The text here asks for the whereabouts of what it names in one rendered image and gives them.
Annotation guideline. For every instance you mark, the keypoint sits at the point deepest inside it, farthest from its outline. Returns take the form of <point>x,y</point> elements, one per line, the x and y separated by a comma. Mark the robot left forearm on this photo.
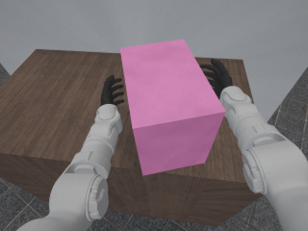
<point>99,146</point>

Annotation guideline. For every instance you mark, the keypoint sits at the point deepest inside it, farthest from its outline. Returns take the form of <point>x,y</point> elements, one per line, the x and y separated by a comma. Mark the robot right upper arm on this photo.
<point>279,171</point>

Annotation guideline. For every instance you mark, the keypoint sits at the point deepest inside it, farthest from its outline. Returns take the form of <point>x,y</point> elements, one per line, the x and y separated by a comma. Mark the robot right forearm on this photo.
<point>247,124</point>

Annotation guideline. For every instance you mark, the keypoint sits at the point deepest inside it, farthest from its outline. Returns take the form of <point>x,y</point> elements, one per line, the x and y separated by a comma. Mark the robot left hand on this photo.
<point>107,96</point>

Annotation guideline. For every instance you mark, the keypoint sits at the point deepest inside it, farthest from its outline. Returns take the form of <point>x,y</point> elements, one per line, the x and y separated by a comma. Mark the robot right hand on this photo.
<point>220,75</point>

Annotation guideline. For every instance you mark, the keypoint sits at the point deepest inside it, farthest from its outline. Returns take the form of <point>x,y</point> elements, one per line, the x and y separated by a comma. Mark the carton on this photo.
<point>175,113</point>

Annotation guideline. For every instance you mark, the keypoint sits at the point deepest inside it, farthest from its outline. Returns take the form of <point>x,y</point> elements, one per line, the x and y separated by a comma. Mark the robot left upper arm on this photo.
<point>77,200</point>

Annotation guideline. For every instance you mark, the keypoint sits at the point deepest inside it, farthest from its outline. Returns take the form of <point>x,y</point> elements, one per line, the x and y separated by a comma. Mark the pedestal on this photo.
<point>47,108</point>

